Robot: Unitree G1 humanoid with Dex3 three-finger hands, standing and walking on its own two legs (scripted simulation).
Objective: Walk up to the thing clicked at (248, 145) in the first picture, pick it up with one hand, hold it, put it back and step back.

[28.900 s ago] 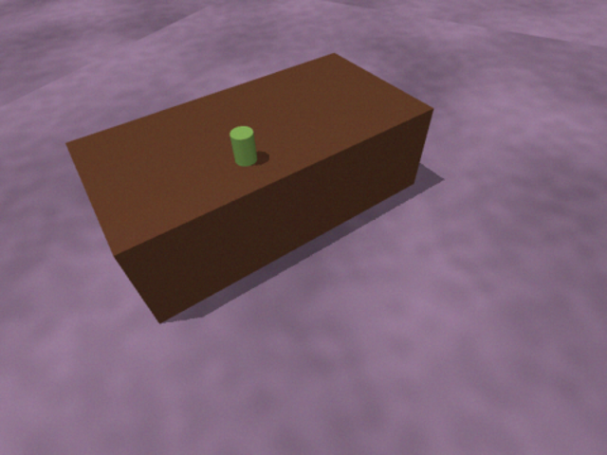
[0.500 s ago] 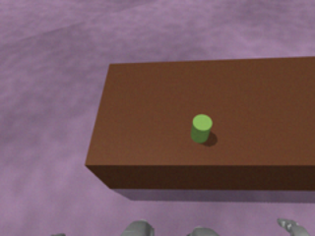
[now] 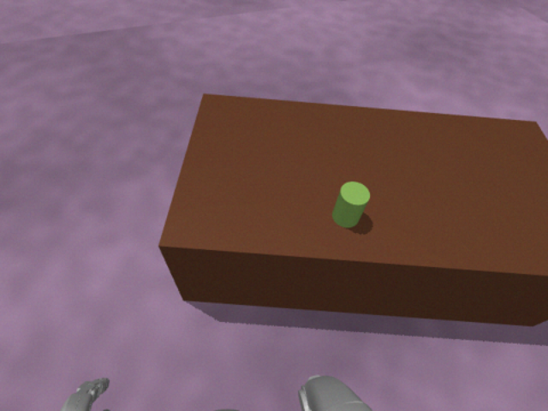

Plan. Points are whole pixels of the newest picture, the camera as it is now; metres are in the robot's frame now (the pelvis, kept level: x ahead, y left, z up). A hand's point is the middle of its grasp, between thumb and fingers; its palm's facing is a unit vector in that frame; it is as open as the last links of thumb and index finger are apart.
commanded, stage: step back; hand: right
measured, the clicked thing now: (350, 205) +0.66 -0.21 -0.29
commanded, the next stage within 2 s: none
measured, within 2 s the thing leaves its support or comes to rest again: neither
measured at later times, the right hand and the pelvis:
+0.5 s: hand out of the picture -0.09 -0.29 -0.16, palm faces +0.05 +0.93 -0.36, open 7.3 cm; pelvis -0.16 -0.02 +0.00, yaw -5 degrees
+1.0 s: hand out of the picture -0.20 -0.28 -0.13, palm faces +0.01 +0.89 -0.45, open 7.3 cm; pelvis -0.32 +0.00 -0.01, yaw -5 degrees
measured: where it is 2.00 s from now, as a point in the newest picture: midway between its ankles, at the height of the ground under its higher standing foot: outside the picture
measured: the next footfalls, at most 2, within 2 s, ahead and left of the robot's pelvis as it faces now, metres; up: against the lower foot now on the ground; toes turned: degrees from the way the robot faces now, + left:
right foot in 0.28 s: -0.09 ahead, -0.14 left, +0.00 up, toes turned -3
left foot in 0.66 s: -0.19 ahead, +0.11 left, +0.00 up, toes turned -3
